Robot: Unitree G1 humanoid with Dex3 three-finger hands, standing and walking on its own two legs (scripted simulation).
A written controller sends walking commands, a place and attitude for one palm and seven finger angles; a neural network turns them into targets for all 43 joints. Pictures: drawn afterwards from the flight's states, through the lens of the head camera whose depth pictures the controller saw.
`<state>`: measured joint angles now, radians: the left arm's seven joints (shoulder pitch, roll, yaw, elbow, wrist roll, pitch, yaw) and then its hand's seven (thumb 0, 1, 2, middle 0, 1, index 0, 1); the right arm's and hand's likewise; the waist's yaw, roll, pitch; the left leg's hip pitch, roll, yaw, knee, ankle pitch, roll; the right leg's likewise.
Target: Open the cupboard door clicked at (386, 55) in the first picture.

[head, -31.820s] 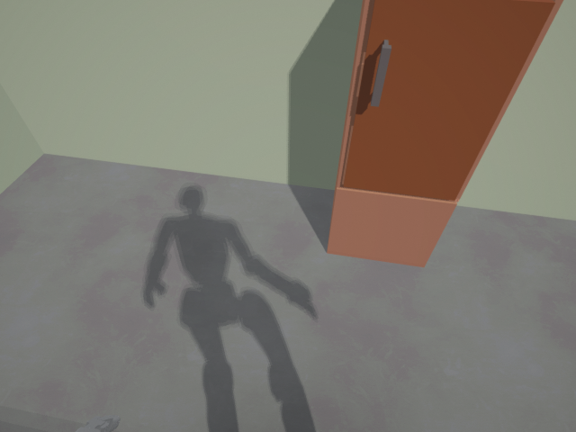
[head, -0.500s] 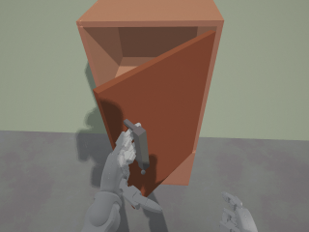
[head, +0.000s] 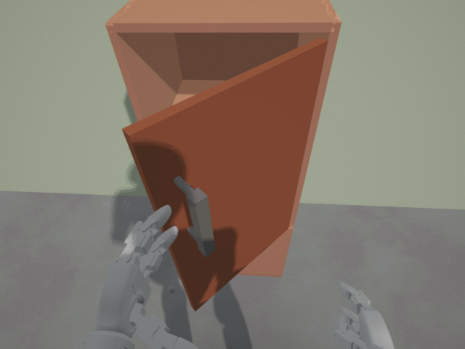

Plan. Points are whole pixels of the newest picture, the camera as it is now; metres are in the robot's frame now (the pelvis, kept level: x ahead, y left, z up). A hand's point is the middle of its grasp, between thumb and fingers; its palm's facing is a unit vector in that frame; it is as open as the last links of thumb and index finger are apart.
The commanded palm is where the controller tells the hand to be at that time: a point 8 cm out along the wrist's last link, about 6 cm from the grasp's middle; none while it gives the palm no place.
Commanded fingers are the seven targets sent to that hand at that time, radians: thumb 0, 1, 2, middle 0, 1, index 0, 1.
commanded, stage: slide the hand sideways off the handle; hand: left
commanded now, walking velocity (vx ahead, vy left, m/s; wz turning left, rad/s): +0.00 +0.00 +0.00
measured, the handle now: (194, 218) +0.30 +0.08 +0.11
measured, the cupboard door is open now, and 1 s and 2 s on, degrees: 46 46 46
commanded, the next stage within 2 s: draw the hand back to the body in 0.36 s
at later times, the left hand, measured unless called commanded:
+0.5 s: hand (136, 305) +0.16 +0.14 +0.10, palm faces -0.04 -1.00 +0.00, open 16.3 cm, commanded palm +0.13 +0.20 +0.11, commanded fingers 0.00 -0.50 0.30 -0.15 -0.30 -0.15 -0.30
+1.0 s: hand (81, 294) +0.16 +0.20 +0.14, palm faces +0.03 -0.99 -0.12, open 16.1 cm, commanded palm +0.13 +0.25 +0.16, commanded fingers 0.00 -0.22 0.42 -0.16 -0.30 -0.16 -0.30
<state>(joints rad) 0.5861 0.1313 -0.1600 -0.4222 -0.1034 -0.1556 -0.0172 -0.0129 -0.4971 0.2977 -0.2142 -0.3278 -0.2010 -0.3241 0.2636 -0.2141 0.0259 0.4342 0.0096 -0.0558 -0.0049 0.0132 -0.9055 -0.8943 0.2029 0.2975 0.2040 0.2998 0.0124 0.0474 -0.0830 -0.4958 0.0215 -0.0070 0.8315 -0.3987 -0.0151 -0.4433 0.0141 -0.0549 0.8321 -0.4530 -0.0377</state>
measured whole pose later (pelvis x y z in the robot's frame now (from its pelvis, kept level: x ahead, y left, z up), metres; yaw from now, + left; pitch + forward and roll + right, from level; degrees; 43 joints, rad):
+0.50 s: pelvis +0.00 +0.01 -0.01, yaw +1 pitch +5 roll -1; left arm 0.65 0.17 -0.03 -0.45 -0.22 -0.19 -0.16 -0.01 -0.50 0.30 -0.15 -0.30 -0.15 -0.30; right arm 0.27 -0.22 0.01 0.44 0.04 -0.13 -0.05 0.01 -0.91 -0.89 0.20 0.30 0.20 0.30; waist 0.03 0.06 -0.10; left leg -0.58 0.02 -0.03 0.92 -0.43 -0.01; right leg -0.51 0.01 -0.08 0.89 -0.47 -0.03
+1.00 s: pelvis +0.00 +0.03 +0.00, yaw +1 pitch +2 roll -2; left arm 0.62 0.27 0.12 -0.54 -0.25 -0.02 -0.17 -0.01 -0.45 0.32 -0.15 -0.30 -0.16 -0.30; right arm 0.27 -0.22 0.04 0.48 0.06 -0.15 -0.08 0.01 -0.90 -0.89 0.20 0.30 0.21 0.30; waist 0.05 0.06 -0.11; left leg -0.48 0.01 -0.02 0.84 -0.41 0.02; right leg -0.39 0.01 -0.07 0.78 -0.43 0.00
